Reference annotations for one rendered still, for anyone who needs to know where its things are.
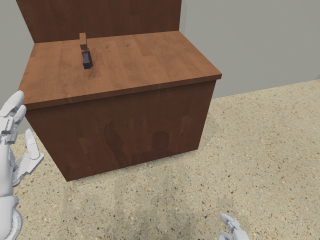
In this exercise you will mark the robot left forearm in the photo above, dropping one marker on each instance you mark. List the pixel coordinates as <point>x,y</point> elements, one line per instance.
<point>11,220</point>

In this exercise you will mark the right robot hand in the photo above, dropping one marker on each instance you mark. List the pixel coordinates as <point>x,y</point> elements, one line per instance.
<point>234,227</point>

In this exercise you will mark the left robot hand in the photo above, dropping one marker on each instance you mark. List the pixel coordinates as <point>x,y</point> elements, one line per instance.
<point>11,115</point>

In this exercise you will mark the counter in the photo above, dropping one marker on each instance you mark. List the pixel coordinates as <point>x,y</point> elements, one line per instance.
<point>145,97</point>

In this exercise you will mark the tap lever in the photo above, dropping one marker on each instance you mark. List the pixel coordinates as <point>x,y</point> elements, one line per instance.
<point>86,61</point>

